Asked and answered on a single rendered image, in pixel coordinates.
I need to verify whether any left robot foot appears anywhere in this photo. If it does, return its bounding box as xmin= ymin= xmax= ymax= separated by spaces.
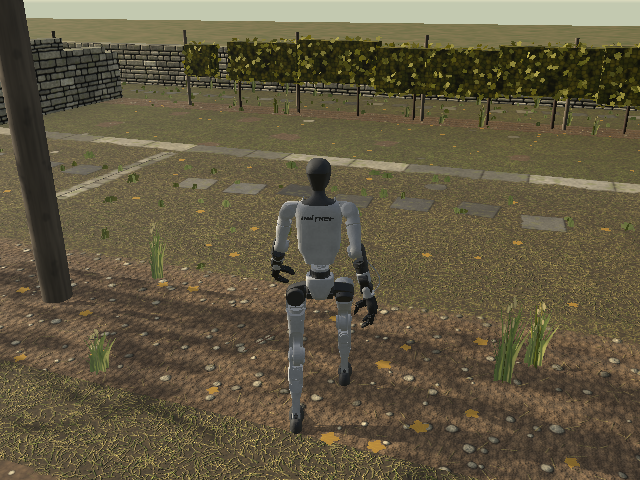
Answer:
xmin=289 ymin=405 xmax=304 ymax=434

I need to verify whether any robot left upper arm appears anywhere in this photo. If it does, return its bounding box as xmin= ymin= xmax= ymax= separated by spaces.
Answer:
xmin=274 ymin=201 xmax=299 ymax=253

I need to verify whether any robot right upper arm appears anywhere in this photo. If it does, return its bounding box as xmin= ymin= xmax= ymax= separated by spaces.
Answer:
xmin=339 ymin=201 xmax=363 ymax=259

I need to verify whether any left robot hand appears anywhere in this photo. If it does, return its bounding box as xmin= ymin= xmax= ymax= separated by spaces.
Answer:
xmin=271 ymin=265 xmax=295 ymax=283

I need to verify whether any robot right forearm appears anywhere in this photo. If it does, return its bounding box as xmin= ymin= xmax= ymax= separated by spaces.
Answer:
xmin=353 ymin=243 xmax=375 ymax=299

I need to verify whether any right robot hand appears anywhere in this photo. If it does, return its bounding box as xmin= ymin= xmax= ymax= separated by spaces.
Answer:
xmin=354 ymin=296 xmax=378 ymax=328

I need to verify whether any robot left forearm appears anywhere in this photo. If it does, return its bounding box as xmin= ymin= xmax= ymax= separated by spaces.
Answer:
xmin=271 ymin=238 xmax=285 ymax=270

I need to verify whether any right robot shin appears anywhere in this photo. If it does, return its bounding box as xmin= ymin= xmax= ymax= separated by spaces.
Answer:
xmin=338 ymin=314 xmax=352 ymax=373

